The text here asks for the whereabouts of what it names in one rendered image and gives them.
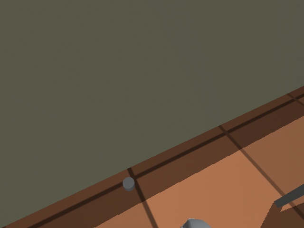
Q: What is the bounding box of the tin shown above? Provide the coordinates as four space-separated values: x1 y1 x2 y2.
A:
123 177 135 191

